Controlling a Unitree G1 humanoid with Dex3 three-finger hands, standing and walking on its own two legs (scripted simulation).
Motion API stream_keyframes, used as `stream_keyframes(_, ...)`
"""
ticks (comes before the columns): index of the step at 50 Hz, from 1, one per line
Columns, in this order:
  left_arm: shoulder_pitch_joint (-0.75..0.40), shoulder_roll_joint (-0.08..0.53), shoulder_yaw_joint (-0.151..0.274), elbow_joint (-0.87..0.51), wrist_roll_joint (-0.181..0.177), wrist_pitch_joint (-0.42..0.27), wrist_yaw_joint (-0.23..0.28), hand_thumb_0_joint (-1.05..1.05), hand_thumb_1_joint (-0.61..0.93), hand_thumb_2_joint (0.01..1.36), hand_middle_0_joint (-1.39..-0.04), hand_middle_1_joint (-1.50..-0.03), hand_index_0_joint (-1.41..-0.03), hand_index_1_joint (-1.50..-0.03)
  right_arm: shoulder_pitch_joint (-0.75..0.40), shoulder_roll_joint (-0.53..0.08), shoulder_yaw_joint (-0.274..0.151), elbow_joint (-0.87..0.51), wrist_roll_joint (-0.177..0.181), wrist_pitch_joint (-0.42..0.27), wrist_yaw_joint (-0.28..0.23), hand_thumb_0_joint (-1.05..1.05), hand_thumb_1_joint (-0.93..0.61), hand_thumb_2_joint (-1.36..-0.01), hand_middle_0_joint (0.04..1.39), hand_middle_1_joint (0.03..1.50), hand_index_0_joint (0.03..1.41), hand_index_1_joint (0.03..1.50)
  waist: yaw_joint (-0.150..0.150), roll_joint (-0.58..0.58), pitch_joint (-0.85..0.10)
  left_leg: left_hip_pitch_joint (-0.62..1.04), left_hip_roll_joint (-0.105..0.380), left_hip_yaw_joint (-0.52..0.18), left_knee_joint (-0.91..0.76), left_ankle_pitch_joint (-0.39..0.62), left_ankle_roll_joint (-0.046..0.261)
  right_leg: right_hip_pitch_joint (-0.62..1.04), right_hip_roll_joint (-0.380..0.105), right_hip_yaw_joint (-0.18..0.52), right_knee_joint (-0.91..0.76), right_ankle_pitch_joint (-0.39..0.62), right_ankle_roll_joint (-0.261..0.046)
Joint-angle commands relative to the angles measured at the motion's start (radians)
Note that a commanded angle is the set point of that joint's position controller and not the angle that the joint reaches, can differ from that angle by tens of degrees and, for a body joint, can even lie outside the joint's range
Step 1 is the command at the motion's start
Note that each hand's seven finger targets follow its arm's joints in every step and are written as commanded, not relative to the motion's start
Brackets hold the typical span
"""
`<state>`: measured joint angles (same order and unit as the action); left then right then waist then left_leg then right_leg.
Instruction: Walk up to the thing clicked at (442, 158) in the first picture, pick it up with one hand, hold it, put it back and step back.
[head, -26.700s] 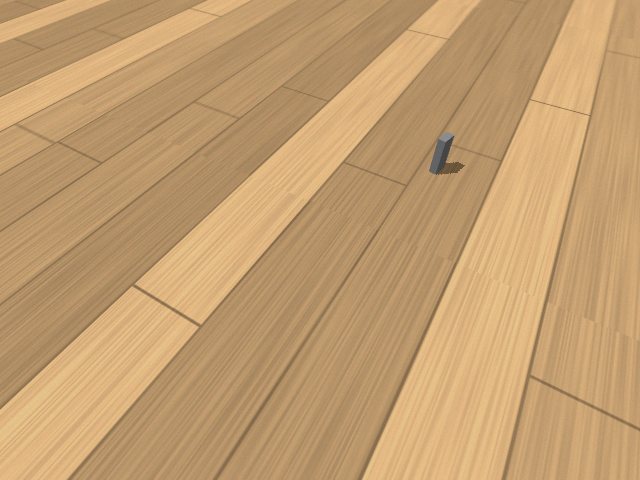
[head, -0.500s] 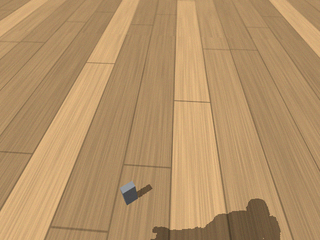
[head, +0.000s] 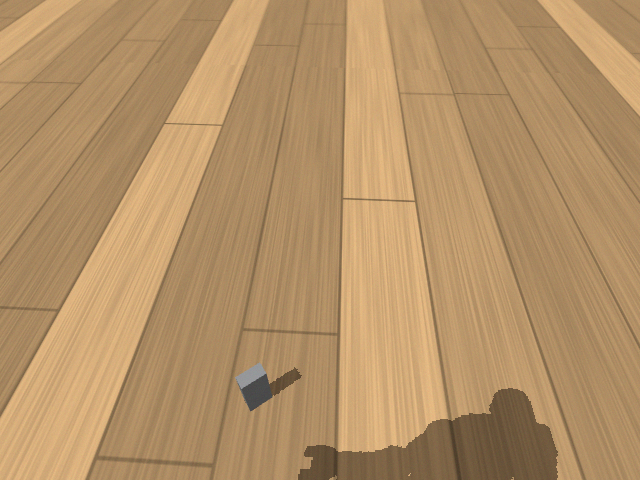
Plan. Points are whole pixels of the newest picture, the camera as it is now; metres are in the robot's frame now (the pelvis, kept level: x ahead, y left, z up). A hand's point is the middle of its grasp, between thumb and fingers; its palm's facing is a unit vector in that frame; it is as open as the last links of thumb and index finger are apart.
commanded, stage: stand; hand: left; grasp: from the side
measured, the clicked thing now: (255, 387) +0.46 +0.21 -0.69
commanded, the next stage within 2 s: step back in 0.54 s
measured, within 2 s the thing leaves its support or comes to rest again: neither
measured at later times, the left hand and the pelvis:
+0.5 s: hand out of the picture +0.08 +0.25 -0.16, palm faces -0.02 -0.94 -0.34, open 7.4 cm; pelvis +0.01 +0.00 +0.00, yaw +0 degrees
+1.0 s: hand out of the picture +0.08 +0.30 -0.18, palm faces -0.05 -0.93 -0.37, open 7.4 cm; pelvis -0.07 +0.04 -0.02, yaw -1 degrees
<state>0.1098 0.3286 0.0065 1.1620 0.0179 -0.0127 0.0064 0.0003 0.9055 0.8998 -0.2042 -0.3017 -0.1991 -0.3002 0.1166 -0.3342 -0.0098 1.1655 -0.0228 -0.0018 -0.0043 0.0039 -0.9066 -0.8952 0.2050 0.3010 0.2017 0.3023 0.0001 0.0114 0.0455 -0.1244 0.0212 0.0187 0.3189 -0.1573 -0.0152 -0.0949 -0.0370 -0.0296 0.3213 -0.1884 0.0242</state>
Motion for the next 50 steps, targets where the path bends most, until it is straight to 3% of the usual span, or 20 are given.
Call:
stream_keyframes(1, -0.028, 0.208, 0.036, -0.051, -0.003, -0.019, 0.014, 0.0, 0.9, 0.9, -0.2, -0.3, -0.2, -0.301, -0.038, -0.196, -0.034, -0.052, 0.006, -0.025, -0.01, 0.0, -0.9, -0.9, 0.2, 0.3, 0.2, 0.3, 0.001, -0.011, -0.057, 0.031, 0.107, -0.083, -0.053, 0.114, 0.022, -0.013, -0.1, 0.081, -0.053, 0.117, -0.032)
stream_keyframes(5, -0.031, 0.207, 0.036, -0.054, -0.004, -0.022, 0.016, 0.0, 0.9, 0.9, -0.2, -0.3, -0.2, -0.3, -0.033, -0.198, -0.033, -0.057, 0.007, -0.026, -0.011, 0.0, -0.9, -0.9, 0.2, 0.3, 0.2, 0.3, -0.003, -0.019, -0.079, 0.044, 0.113, -0.079, -0.04, 0.166, 0.026, 0.008, -0.105, 0.081, -0.044, 0.178, -0.031)
stream_keyframes(10, -0.031, 0.208, 0.037, -0.056, -0.004, -0.018, 0.013, 0.0, 0.9, 0.9, -0.2, -0.3, -0.2, -0.3, -0.041, -0.207, -0.034, -0.054, 0.007, -0.022, -0.01, 0.0, -0.9, -0.9, 0.2, 0.3, 0.2, 0.3, 0.0, 0.0, -0.052, 0.02, 0.108, -0.077, -0.053, 0.092, 0.021, -0.003, -0.101, 0.084, -0.062, 0.108, -0.03)
stream_keyframes(17, -0.029, 0.215, 0.04, -0.064, -0.006, -0.021, 0.012, 0.0, 0.9, 0.9, -0.2, -0.3, -0.2, -0.3, -0.041, -0.204, -0.032, -0.058, 0.007, -0.026, -0.009, 0.0, -0.9, -0.9, 0.2, 0.3, 0.2, 0.3, -0.003, -0.003, -0.071, 0.039, 0.113, -0.076, -0.045, 0.145, 0.021, 0.008, -0.106, 0.087, -0.051, 0.162, -0.034)
stream_keyframes(26, -0.027, 0.212, 0.037, -0.069, -0.005, -0.022, 0.011, 0.0, 0.9, 0.9, -0.2, -0.3, -0.2, -0.3, -0.046, -0.207, -0.033, -0.061, 0.008, -0.024, -0.007, 0.0, -0.9, -0.9, 0.2, 0.3, 0.2, 0.3, -0.003, -0.013, -0.068, 0.038, 0.116, -0.079, -0.048, 0.123, 0.021, -0.004, -0.103, 0.083, -0.064, 0.128, -0.033)
stream_keyframes(27, -0.025, 0.296, 0.085, -0.097, -0.028, -0.01, 0.012, 0.0, 0.9, 0.9, -0.2, -0.3, -0.2, -0.3, -0.077, -0.258, -0.058, -0.097, 0.014, -0.007, -0.002, 0.0, -0.9, -0.9, 0.2, 0.3, 0.2, 0.3, -0.002, -0.034, 0.032, -0.038, 0.092, -0.086, 0.072, 0.276, 0.052, -0.065, -0.092, 0.102, 0.02, 0.348, -0.047)
stream_keyframes(30, -0.016, 0.291, 0.097, -0.149, -0.032, -0.001, 0.018, 0.0, 0.9, 0.9, -0.2, -0.3, -0.2, -0.3, -0.035, -0.231, -0.064, -0.139, 0.029, 0.008, -0.001, 0.0, -0.9, -0.9, 0.2, 0.3, 0.2, 0.3, -0.012, -0.056, -0.091, -0.037, 0.061, -0.046, 0.199, 0.299, 0.057, -0.028, -0.126, 0.113, 0.077, 0.452, -0.104)
stream_keyframes(32, -0.045, 0.299, 0.101, -0.192, -0.024, 0.01, 0.016, 0.0, 0.9, 0.9, -0.2, -0.3, -0.2, -0.3, -0.026, -0.232, -0.075, -0.164, 0.027, 0.021, 0.001, 0.0, -0.9, -0.9, 0.2, 0.3, 0.2, 0.3, -0.015, -0.09, -0.122, -0.046, 0.022, -0.027, 0.279, 0.209, 0.057, -0.065, -0.17, 0.159, 0.075, 0.408, -0.154)
stream_keyframes(36, -0.125, 0.325, 0.109, -0.276, 0.001, 0.028, 0.016, 0.0, 0.9, 0.9, -0.2, -0.3, -0.2, -0.3, 0.042, -0.222, -0.092, -0.201, 0.019, 0.044, 0.014, 0.0, -0.9, -0.9, 0.2, 0.3, 0.2, 0.3, -0.035, -0.212, -0.106, -0.058, -0.046, -0.032, 0.486, -0.195, 0.071, -0.221, -0.273, 0.219, 0.086, 0.316, -0.243)
stream_keyframes(37, -0.152, 0.322, 0.108, -0.295, 0.006, 0.031, 0.015, 0.0, 0.9, 0.9, -0.2, -0.3, -0.2, -0.3, 0.08, -0.216, -0.095, -0.204, 0.018, 0.045, 0.016, 0.0, -0.9, -0.9, 0.2, 0.3, 0.2, 0.3, -0.054, -0.226, -0.1, -0.055, -0.038, -0.038, 0.47, -0.229, 0.076, -0.242, -0.273, 0.207, 0.113, 0.287, -0.24)
stream_keyframes(38, -0.164, 0.315, 0.106, -0.31, 0.004, 0.035, 0.015, 0.0, 0.9, 0.9, -0.2, -0.3, -0.2, -0.3, 0.109, -0.227, -0.099, -0.205, 0.018, 0.042, 0.018, 0.0, -0.9, -0.9, 0.2, 0.3, 0.2, 0.3, -0.063, -0.199, -0.094, -0.047, -0.019, -0.05, 0.42, -0.125, 0.08, -0.251, -0.242, 0.18, 0.174, 0.262, -0.21)
stream_keyframes(39, -0.155, 0.288, 0.099, -0.319, -0.002, 0.041, 0.015, 0.0, 0.9, 0.9, -0.2, -0.3, -0.2, -0.3, 0.109, -0.242, -0.102, -0.211, 0.012, 0.035, 0.018, 0.0, -0.9, -0.9, 0.2, 0.3, 0.2, 0.3, -0.059, -0.115, -0.075, -0.073, 0.029, -0.089, 0.307, 0.094, 0.096, -0.241, -0.159, 0.127, 0.291, 0.185, -0.156)
stream_keyframes(40, -0.117, 0.234, 0.09, -0.324, -0.015, 0.051, 0.016, 0.0, 0.9, 0.9, -0.2, -0.3, -0.2, -0.3, 0.084, -0.296, -0.111, -0.233, 0.001, 0.024, 0.014, 0.0, -0.9, -0.9, 0.2, 0.3, 0.2, 0.3, -0.044, 0.095, -0.058, -0.108, 0.182, -0.276, 0.109, 0.357, 0.133, -0.254, 0.008, 0.047, 0.48, 0.013, -0.079)
stream_keyframes(41, -0.093, 0.207, 0.089, -0.326, -0.018, 0.059, 0.025, 0.0, 0.9, 0.9, -0.2, -0.3, -0.2, -0.3, 0.075, -0.354, -0.122, -0.244, -0.003, 0.015, 0.011, 0.0, -0.9, -0.9, 0.2, 0.3, 0.2, 0.3, -0.034, 0.203, -0.062, -0.052, 0.283, -0.445, 0.049, 0.55, 0.194, -0.346, 0.138, 0.119, 0.634, -0.406, -0.064)
stream_keyframes(42, -0.06, 0.219, 0.091, -0.318, -0.012, 0.064, 0.036, 0.0, 0.9, 0.9, -0.2, -0.3, -0.2, -0.3, 0.07, -0.38, -0.132, -0.262, -0.011, 0.009, 0.005, 0.0, -0.9, -0.9, 0.2, 0.3, 0.2, 0.3, -0.033, 0.179, -0.103, -0.028, 0.322, -0.491, 0.069, 0.581, 0.228, -0.36, 0.147, 0.216, 0.758, -0.476, -0.06)
stream_keyframes(43, -0.049, 0.23, 0.091, -0.307, -0.011, 0.068, 0.041, 0.0, 0.9, 0.9, -0.2, -0.3, -0.2, -0.3, 0.036, -0.356, -0.128, -0.281, -0.01, 0.009, -0.003, 0.0, -0.9, -0.9, 0.2, 0.3, 0.2, 0.3, -0.024, 0.136, -0.119, -0.02, 0.305, -0.44, 0.083, 0.562, 0.218, -0.372, 0.146, 0.258, 0.83, -0.452, -0.065)
stream_keyframes(44, -0.031, 0.239, 0.09, -0.303, -0.016, 0.069, 0.042, 0.0, 0.9, 0.9, -0.2, -0.3, -0.2, -0.3, -0.004, -0.328, -0.124, -0.298, -0.01, 0.008, -0.011, 0.0, -0.9, -0.9, 0.2, 0.3, 0.2, 0.3, -0.006, 0.114, -0.12, -0.002, 0.264, -0.365, 0.108, 0.537, 0.201, -0.394, 0.142, 0.263, 0.874, -0.408, -0.066)
stream_keyframes(45, 0.01, 0.239, 0.087, -0.293, -0.021, 0.069, 0.04, 0.0, 0.9, 0.9, -0.2, -0.3, -0.2, -0.3, -0.04, -0.313, -0.121, -0.315, -0.011, 0.004, -0.018, 0.0, -0.9, -0.9, 0.2, 0.3, 0.2, 0.3, 0.015, 0.139, -0.113, 0.0, 0.25, -0.317, 0.129, 0.52, 0.218, -0.416, 0.138, 0.251, 0.92, -0.365, -0.06)
stream_keyframes(46, 0.023, 0.247, 0.09, -0.294, -0.02, 0.069, 0.038, 0.0, 0.9, 0.9, -0.2, -0.3, -0.2, -0.3, -0.032, -0.294, -0.118, -0.327, -0.007, 0.002, -0.023, 0.0, -0.9, -0.9, 0.2, 0.3, 0.2, 0.3, 0.02, 0.123, -0.113, 0.004, 0.221, -0.28, 0.143, 0.487, 0.209, -0.41, 0.132, 0.246, 0.922, -0.326, -0.05)
stream_keyframes(50, 0.025, 0.245, 0.1, -0.33, -0.005, 0.059, 0.032, 0.0, 0.9, 0.9, -0.2, -0.3, -0.2, -0.3, 0.044, -0.269, -0.118, -0.342, -0.002, 0.0, -0.029, 0.0, -0.9, -0.9, 0.2, 0.3, 0.2, 0.3, -0.019, 0.097, -0.116, 0.085, 0.239, -0.269, 0.167, 0.486, 0.256, -0.426, 0.116, 0.209, 0.855, -0.336, -0.009)
